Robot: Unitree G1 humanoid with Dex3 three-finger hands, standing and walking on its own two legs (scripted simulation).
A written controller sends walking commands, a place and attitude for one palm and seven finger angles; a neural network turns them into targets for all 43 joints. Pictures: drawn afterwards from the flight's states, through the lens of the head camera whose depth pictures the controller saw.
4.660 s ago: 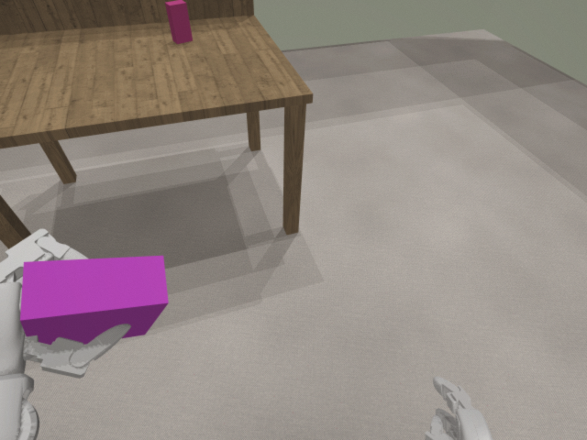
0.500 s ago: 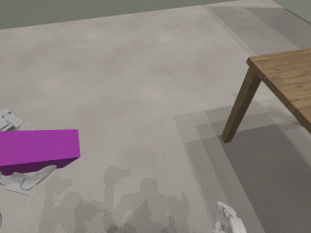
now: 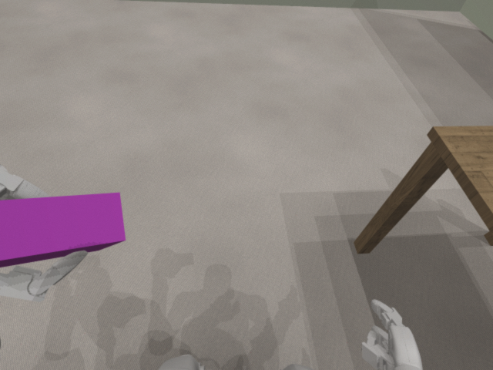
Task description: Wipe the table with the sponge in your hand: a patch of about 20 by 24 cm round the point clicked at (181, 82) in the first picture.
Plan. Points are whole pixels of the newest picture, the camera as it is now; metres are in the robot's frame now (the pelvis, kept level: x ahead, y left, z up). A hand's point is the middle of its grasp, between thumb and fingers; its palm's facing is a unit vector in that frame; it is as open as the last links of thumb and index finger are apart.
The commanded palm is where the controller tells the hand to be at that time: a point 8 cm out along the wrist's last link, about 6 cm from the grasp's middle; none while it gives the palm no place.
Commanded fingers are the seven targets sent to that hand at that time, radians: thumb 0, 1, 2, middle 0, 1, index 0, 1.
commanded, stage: turn to face it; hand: left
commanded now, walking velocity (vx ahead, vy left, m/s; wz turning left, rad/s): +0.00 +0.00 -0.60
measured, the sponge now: (70, 230) +0.23 +0.22 +0.17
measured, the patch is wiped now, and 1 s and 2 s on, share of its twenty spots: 0.00 0.00 0.00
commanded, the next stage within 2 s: none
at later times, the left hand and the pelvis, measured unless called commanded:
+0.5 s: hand (212, 205) +0.28 +0.07 +0.17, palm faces +0.11 -0.86 -0.50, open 9.3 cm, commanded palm +0.22 +0.14 +0.20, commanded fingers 0.00 0.10 1.30 -1.20 -1.60 -1.20 -1.60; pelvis +0.00 -0.09 +0.02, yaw -14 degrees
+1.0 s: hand (257, 213) +0.26 +0.02 +0.20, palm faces -0.06 -0.90 -0.42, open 9.3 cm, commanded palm +0.23 +0.08 +0.20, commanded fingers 0.00 0.10 1.30 -1.20 -1.60 -1.20 -1.60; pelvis -0.05 -0.08 +0.03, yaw -30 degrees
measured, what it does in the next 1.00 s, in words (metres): steps on the spot, turning right: right foot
